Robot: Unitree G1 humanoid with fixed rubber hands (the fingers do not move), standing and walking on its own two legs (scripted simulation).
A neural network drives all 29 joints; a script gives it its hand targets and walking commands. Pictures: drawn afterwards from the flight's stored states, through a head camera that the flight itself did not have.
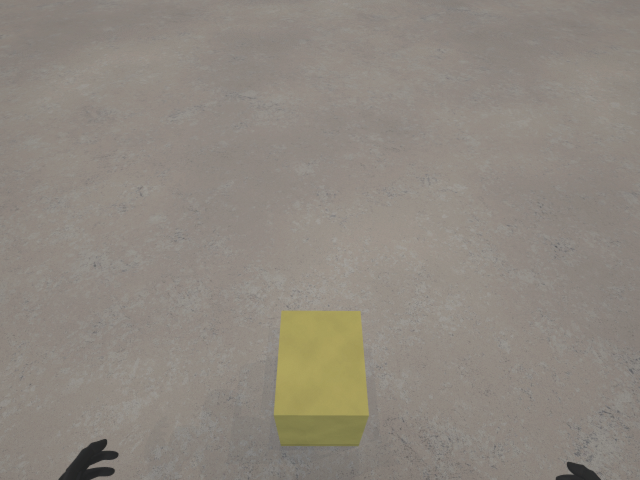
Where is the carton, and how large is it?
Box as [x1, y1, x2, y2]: [274, 311, 368, 445]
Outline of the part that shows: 281,311 274,404 274,418 281,445 358,445 368,416 360,311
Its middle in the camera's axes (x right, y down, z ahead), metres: +0.00 +0.41 +1.10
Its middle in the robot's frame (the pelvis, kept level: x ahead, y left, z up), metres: +0.50 +0.01 -0.62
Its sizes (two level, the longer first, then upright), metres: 0.281 0.224 0.278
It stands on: the floor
